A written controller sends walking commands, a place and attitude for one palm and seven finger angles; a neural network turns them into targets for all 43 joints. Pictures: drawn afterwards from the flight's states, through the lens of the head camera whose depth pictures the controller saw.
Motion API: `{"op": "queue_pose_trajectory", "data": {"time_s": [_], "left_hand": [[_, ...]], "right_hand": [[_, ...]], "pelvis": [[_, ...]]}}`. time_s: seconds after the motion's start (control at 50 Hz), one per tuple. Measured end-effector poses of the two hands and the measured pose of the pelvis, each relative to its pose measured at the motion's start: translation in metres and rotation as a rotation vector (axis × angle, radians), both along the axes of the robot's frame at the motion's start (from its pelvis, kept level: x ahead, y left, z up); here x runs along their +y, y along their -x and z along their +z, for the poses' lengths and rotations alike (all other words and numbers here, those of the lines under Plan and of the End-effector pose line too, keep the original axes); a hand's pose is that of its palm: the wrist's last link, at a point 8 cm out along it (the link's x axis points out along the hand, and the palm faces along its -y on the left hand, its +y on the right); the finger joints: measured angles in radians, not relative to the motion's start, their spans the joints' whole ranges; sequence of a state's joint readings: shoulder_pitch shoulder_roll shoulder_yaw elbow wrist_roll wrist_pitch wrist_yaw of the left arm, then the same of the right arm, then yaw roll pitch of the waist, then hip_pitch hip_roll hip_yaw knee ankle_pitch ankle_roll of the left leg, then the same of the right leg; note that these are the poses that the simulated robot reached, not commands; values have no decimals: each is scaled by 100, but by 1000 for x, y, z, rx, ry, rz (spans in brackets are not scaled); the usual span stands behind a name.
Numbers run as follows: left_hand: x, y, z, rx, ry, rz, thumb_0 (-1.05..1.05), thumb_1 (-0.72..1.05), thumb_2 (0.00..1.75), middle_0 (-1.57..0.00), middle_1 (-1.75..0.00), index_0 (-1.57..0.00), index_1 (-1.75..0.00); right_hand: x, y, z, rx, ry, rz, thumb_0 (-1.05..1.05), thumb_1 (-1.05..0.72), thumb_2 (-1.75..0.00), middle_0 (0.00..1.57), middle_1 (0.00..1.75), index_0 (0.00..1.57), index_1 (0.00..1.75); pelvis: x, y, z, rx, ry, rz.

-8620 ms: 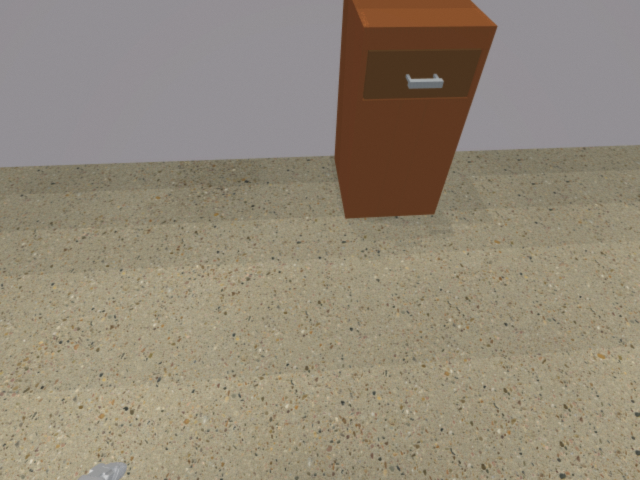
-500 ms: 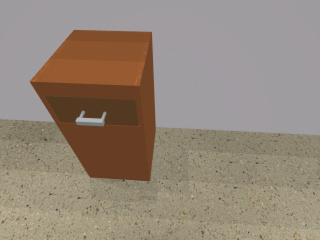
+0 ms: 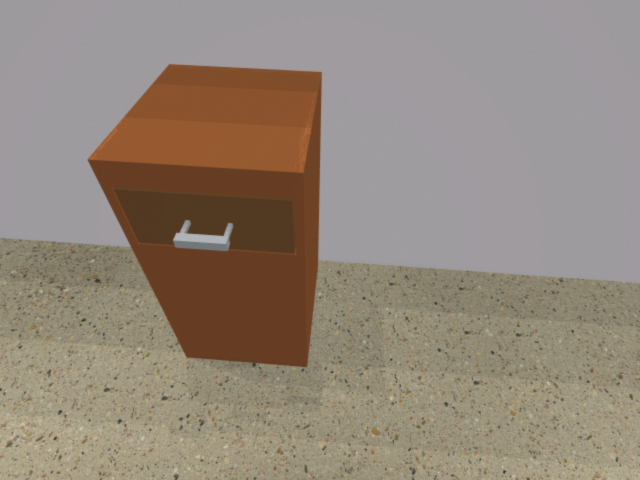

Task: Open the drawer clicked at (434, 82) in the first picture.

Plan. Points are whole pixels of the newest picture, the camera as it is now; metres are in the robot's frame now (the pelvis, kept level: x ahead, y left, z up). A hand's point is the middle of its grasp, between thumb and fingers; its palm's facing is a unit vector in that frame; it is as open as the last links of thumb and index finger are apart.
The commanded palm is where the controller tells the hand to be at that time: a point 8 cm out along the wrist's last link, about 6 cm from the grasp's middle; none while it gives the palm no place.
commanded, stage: look again from close up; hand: left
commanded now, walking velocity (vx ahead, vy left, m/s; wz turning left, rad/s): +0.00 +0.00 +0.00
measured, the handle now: (205, 234) +0.60 +0.28 -0.11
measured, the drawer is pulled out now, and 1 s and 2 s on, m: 0.00 0.00 0.00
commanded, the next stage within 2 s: shuffle to correct the standing spot in 0.02 s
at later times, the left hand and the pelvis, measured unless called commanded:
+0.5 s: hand out of the picture -0.01 +0.19 -0.19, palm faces +0.07 -0.99 -0.15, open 7.3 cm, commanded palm none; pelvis +0.03 +0.03 -0.01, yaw -1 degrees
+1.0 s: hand out of the picture +0.10 +0.24 -0.16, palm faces +0.07 -0.97 -0.23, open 7.3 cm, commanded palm none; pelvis +0.08 +0.05 +0.00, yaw +0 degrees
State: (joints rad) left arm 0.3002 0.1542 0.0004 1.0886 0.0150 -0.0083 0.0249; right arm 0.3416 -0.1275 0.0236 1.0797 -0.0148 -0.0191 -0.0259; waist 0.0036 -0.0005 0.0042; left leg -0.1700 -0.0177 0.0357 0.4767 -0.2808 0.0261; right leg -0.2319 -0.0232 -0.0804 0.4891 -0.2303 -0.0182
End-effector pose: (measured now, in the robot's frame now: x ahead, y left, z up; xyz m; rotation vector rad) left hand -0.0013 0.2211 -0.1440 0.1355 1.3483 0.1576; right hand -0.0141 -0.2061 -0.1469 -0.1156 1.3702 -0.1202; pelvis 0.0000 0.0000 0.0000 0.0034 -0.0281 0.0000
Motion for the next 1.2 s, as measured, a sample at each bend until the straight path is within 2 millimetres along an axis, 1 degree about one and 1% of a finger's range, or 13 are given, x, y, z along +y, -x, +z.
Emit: {"op": "queue_pose_trajectory", "data": {"time_s": [0.16,0.32,0.48,0.56,0.66,0.74,0.78,0.82,0.98,1.06,1.12,1.16,1.2], "left_hand": [[-3,11,-2,42,20,4,1,91,90,-20,-30,-20,-30],[-8,21,-8,82,45,30,1,91,90,-20,-30,-20,-30],[13,15,-16,122,49,63,1,91,90,-20,-30,-20,-30],[27,-11,-12,118,27,26,1,91,90,-20,-30,-20,-30],[37,-69,-1,22,-16,-11,1,92,90,-20,-30,-20,-30],[43,-113,4,-91,-64,-25,1,93,90,-20,-30,-20,-30],[43,-125,6,-142,-79,-18,1,93,90,-20,-30,-20,-30],[44,-127,11,-162,-83,1,1,93,90,-20,-30,-20,-30],[59,-99,12,-51,-47,27,1,92,90,-20,-30,-21,-30],[82,-86,5,-1,-30,43,1,92,90,-20,-30,-21,-30],[108,-81,-8,27,-29,55,1,91,90,-20,-30,-21,-30],[125,-80,-17,44,-37,61,1,91,90,-20,-30,-21,-30],[135,-81,-18,51,-47,60,1,91,90,-20,-30,-21,-30]], "right_hand": [[7,7,0,33,-8,-6,0,-91,-90,20,30,20,30],[5,6,-4,67,2,-2,0,-90,-90,20,30,20,30],[13,-14,1,64,45,1,0,-91,-90,20,30,20,30],[23,-22,0,45,41,-24,0,-91,-90,20,30,20,30],[35,-26,-5,68,-2,-41,0,-90,-90,20,30,20,30],[38,-33,-19,94,-41,-46,0,-90,-90,20,30,20,30],[36,-41,-24,103,-49,-35,0,-90,-90,20,30,20,30],[32,-56,-22,99,-43,-19,0,-90,-90,20,30,20,30],[21,-135,6,-61,19,8,0,-91,-90,20,30,20,30],[29,-167,17,-132,62,38,0,-91,-90,20,30,20,30],[41,-185,17,-188,101,61,0,-91,-90,20,30,20,30],[52,-190,13,-206,120,69,0,-91,-90,20,30,20,30],[66,-187,14,-192,114,79,0,-91,-90,19,30,20,30]], "pelvis": [[4,-1,1,3,-1,-3],[8,-9,-5,13,4,-4],[26,-29,-9,26,4,-4],[33,-40,-8,27,0,-22],[35,-54,-5,26,-6,-24],[32,-66,-13,23,-23,-24],[31,-70,-15,17,-19,-8],[32,-72,-12,11,-22,7],[48,-79,3,25,-44,9],[67,-82,1,25,-47,4],[88,-88,-9,25,-20,-1],[99,-89,-17,28,-7,9],[102,-91,-15,28,-15,11]]}}
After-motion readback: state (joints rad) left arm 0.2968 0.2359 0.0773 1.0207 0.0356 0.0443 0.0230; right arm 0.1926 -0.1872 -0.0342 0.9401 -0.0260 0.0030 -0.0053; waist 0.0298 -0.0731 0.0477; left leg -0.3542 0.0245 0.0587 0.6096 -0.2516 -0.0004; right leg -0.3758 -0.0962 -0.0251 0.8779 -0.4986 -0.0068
